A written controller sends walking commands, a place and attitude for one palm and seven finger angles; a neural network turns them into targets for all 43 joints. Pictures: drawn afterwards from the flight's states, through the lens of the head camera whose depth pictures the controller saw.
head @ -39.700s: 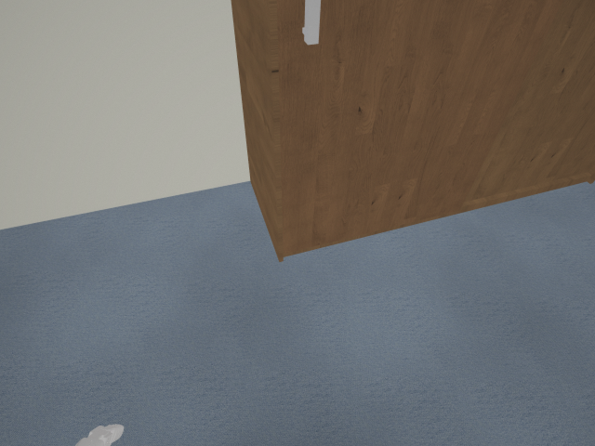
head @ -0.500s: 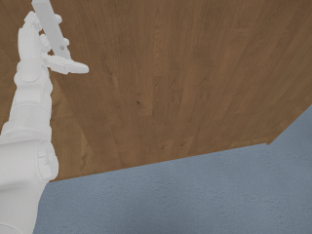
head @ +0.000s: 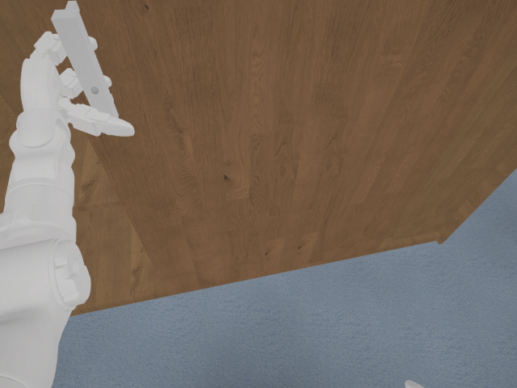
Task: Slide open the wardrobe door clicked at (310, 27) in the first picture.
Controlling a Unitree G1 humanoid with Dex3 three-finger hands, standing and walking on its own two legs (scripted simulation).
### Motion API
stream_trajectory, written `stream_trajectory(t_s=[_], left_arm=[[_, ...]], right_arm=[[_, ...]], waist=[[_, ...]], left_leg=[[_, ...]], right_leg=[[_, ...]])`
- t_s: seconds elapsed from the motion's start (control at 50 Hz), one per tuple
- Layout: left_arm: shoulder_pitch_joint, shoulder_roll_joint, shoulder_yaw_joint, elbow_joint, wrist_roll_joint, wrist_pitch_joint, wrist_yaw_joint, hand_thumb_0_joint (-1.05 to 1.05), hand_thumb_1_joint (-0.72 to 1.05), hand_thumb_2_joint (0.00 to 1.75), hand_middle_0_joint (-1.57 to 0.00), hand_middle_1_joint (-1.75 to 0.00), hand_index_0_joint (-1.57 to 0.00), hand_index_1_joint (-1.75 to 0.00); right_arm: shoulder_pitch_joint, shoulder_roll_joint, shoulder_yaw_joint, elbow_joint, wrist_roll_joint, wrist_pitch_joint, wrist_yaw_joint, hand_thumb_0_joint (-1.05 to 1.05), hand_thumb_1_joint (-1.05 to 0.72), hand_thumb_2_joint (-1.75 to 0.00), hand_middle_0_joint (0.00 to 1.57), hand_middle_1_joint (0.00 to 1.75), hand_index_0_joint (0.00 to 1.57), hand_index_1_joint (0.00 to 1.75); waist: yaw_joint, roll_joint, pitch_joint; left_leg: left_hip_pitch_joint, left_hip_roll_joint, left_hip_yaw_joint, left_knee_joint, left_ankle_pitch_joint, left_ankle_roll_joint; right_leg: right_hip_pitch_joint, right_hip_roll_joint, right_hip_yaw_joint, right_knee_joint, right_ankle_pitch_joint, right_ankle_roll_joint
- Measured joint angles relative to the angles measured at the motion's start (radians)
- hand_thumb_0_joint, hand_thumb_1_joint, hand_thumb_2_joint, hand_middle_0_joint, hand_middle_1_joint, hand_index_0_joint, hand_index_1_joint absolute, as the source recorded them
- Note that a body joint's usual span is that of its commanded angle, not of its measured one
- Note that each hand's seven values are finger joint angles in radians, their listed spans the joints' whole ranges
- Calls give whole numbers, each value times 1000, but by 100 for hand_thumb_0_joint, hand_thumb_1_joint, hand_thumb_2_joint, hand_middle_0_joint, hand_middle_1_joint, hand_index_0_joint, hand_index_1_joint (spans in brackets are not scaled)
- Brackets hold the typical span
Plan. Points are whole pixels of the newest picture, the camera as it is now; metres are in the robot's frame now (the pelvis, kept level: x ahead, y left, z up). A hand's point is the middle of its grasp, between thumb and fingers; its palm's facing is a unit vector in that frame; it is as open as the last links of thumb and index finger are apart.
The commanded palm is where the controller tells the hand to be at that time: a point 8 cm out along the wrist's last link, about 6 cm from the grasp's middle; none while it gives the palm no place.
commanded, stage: slip the hand off the handle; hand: left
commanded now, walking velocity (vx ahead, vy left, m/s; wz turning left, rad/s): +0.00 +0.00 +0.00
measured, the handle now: (91, 67) +0.52 +0.23 +0.22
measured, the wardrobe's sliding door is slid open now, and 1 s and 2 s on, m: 0.50 0.50 0.50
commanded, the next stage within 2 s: draw the hand back to the body in 1.00 s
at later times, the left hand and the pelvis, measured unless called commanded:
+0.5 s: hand (3, 109) +0.44 +0.32 +0.21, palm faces +0.31 -0.94 -0.14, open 14.6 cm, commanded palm +0.40 +0.34 +0.21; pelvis +0.01 +0.01 +0.00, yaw +1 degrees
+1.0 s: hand out of the picture +0.34 +0.28 +0.22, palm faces +0.32 -0.94 -0.10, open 14.7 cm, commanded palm +0.30 +0.31 +0.21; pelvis +0.02 +0.01 +0.00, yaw +3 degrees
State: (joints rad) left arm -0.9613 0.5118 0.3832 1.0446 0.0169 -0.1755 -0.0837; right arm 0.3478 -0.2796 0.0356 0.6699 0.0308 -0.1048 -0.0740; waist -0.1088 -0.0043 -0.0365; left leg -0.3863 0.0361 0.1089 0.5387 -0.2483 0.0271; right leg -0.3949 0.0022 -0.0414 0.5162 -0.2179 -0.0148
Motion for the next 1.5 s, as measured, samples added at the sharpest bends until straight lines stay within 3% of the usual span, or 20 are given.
stream_trajectory(t_s=[0.2, 0.32, 0.44, 0.5, 0.58, 0.62, 0.76, 0.84, 1.08, 1.14, 1.16, 1.22, 1.26, 1.4, 1.5], left_arm=[[20, 54, 28, -7, -14, 6, -20, -1, -55, 20, -52, -120, -35, -120], [32, 119, 68, 14, -18, 8, -34, -1, -55, 20, -47, -120, -35, -120], [110, 178, 102, -33, -51, 0, -75, -1, -55, 20, -38, -119, -29, -117], [185, 148, 60, -142, -96, 3, -112, -1, -55, 20, -33, -118, -27, -116], [256, 54, -3, -282, -176, 38, -151, -1, -55, 20, -28, -116, -26, -116], [285, 6, -18, -339, -194, 71, -146, -1, -55, 20, -27, -116, -25, -115], [437, -108, -50, -579, -161, 160, -38, -1, -55, 20, -25, -115, -25, -115], [514, -146, -55, -703, -163, 191, -11, -1, -55, 20, -25, -115, -25, -115], [646, -154, -83, -909, -190, 324, -30, -1, -55, 20, -25, -115, -25, -115], [629, -153, -92, -888, -197, 323, -34, -1, -55, 20, -25, -115, -25, -115], [614, -148, -85, -864, -219, 335, -54, -1, -55, 20, -25, -115, -25, -115], [564, -108, -53, -774, -279, 431, -150, -1, -55, 20, -25, -115, -25, -115], [563, -74, -31, -753, -284, 475, -185, -1, -55, 20, -25, -115, -25, -115], [711, -62, 58, -871, -339, 429, -221, -1, -55, 20, -25, -115, -25, -115], [818, -79, 72, -925, -348, 475, -230, -1, -55, 20, -25, -115, -25, -115]], right_arm=[[13, -9, 0, -6, 6, 27, -18, 1, -90, -90, 20, 30, 20, 30], [27, -13, -2, -4, 8, 36, -23, 1, -90, -90, 20, 30, 21, 30], [71, -17, -16, -7, 11, 37, -16, 1, -90, -90, 20, 30, 20, 30], [98, -19, -25, 1, 17, 33, -13, 1, -90, -90, 20, 30, 20, 30], [94, -19, -25, 23, 28, 21, -19, 1, -90, -90, 20, 30, 20, 30], [70, -16, -21, 26, 30, 11, -21, 1, -90, -90, 20, 30, 20, 30], [-51, 9, -10, -30, 22, -28, 0, 1, -90, -90, 20, 30, 20, 30], [-103, 36, 8, -50, 18, -32, 7, 1, -90, -90, 20, 30, 20, 30], [-163, 40, 35, -47, 30, -16, -19, 1, -90, -90, 20, 30, 21, 30], [-171, 36, 41, -27, 27, -16, -34, 1, -90, -90, 20, 30, 21, 30], [-173, 35, 46, -19, 32, -16, -42, 1, -90, -90, 20, 30, 21, 30], [-170, 28, 61, -4, 46, -13, -63, 1, -90, -90, 20, 30, 21, 30], [-161, 22, 61, -13, 51, -17, -66, 1, -90, -90, 20, 30, 21, 30], [-120, -4, 34, -56, 58, -41, -31, 1, -90, -90, 20, 30, 20, 30], [-115, -14, 25, -60, 67, -35, -29, 1, -90, -90, 20, 30, 20, 30]], waist=[[-11, -2, 6], [-13, -2, 7], [10, 1, -7], [43, 8, -16], [84, 14, -27], [94, 16, -33], [113, 37, -39], [136, 39, -42], [190, 49, -24], [187, 46, -13], [185, 44, -11], [172, 40, -9], [161, 43, -15], [147, 64, -45], [162, 61, -41]], left_leg=[[-7, 6, 8, 3, 2, 0], [-20, 8, 5, 10, 1, 1], [-25, 5, 0, 14, -6, 5], [-12, -1, -10, 14, -13, 9], [21, -15, -28, 14, -24, 15], [37, -21, -32, 13, -29, 18], [86, -35, -20, -1, -35, 25], [114, -36, -18, -17, -32, 21], [170, -33, -64, -30, -21, 2], [169, -31, -74, -31, -14, -4], [171, -30, -76, -34, -11, -6], [190, -25, -77, -52, -1, -12], [201, -20, -71, -60, 1, -16], [216, -9, -47, -61, -5, -23], [206, -3, -49, -37, -12, -27]], right_leg=[[-7, 6, 8, -4, 9, 1], [-15, 8, 6, -6, 12, 1], [-14, 6, 2, -12, 10, 4], [9, 0, -8, -22, 4, 9], [55, -13, -26, -31, -9, 17], [73, -19, -30, -31, -15, 20], [108, -33, -17, -24, -29, 29], [132, -33, -15, -29, -32, 29], [204, -27, -60, -44, -38, 9], [204, -26, -70, -40, -38, 3], [206, -25, -72, -41, -37, 0], [223, -19, -73, -54, -31, -7], [228, -13, -67, -59, -27, -11], [225, -3, -43, -42, -35, -15], [217, 1, -44, -21, -41, -18]])
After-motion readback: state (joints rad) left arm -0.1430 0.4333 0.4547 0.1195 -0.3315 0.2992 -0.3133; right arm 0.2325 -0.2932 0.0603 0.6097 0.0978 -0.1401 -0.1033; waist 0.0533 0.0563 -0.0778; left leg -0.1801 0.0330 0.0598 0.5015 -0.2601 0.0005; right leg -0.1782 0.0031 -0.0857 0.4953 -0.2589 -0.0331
